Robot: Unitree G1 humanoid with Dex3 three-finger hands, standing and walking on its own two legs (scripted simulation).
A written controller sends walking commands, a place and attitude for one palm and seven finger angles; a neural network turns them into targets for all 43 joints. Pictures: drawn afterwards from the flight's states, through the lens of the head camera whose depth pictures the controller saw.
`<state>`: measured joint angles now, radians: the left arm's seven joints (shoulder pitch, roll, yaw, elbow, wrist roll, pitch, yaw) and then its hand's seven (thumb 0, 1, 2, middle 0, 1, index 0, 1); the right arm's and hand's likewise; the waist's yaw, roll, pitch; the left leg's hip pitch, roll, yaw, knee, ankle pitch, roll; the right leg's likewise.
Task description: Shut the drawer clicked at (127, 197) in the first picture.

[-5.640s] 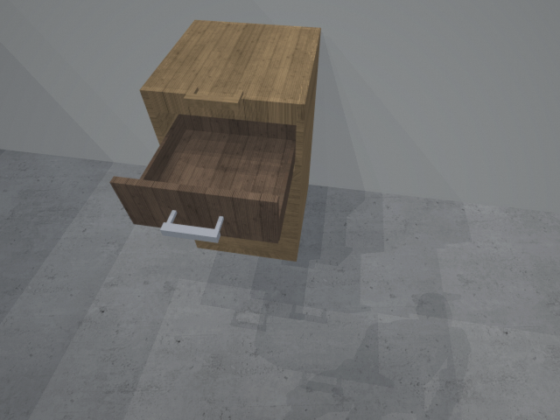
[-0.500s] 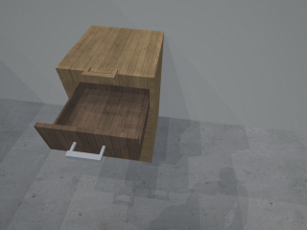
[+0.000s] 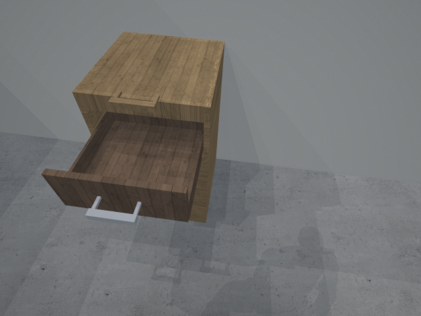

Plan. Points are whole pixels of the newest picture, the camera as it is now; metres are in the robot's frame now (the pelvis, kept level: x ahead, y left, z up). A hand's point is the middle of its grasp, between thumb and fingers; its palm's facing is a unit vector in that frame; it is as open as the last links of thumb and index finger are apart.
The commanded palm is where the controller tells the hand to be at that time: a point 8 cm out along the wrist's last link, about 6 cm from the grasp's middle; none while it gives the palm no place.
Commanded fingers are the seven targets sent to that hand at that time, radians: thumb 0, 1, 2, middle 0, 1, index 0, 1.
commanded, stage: shuffle to correct the standing spot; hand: left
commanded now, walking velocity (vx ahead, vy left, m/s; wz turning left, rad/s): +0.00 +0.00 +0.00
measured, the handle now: (115, 209) +0.39 +0.29 -0.16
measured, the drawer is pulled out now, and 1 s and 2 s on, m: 0.27 0.27 0.27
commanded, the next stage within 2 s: come to a stop and stand still in 0.88 s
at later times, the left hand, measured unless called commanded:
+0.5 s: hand out of the picture +0.02 +0.20 -0.19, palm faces +0.04 -0.98 -0.19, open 7.4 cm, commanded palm none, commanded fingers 0.00 0.90 0.90 -0.20 -0.30 -0.20 -0.30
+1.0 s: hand out of the picture +0.07 +0.26 -0.17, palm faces +0.03 -0.97 -0.24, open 7.4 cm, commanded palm none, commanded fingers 0.00 0.90 0.90 -0.20 -0.30 -0.20 -0.30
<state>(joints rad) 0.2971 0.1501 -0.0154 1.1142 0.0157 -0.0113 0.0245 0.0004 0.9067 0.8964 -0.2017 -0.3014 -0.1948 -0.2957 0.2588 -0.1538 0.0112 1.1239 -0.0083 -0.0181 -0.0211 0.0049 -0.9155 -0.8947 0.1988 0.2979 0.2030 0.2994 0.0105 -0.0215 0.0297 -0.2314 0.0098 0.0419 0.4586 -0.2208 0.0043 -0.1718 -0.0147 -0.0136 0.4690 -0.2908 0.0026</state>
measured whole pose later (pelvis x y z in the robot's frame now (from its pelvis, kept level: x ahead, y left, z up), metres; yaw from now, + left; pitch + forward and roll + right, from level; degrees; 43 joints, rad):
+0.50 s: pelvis +0.04 +0.03 -0.01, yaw -2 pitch +0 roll +1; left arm 0.34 0.16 0.03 1.09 0.03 0.01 0.03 0.00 0.91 0.90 -0.20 -0.30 -0.20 -0.30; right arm 0.31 -0.17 0.00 1.08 -0.02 -0.01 -0.01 0.00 -0.91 -0.89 0.20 0.30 0.20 0.30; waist 0.03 -0.04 0.02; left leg -0.22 -0.02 0.09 0.56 -0.35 0.04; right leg -0.18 -0.05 0.03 0.58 -0.40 0.01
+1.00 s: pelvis +0.07 +0.08 +0.00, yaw -2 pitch +1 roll +4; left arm 0.29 0.17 0.05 1.01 0.04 0.01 0.02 0.00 0.90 0.90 -0.21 -0.30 -0.20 -0.30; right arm 0.17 -0.20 -0.05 0.96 -0.01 0.04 0.02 0.01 -0.91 -0.89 0.20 0.30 0.20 0.30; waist 0.05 -0.06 0.06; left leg -0.44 0.04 0.06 0.78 -0.33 -0.05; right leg -0.22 -0.18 -0.08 0.54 -0.32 0.04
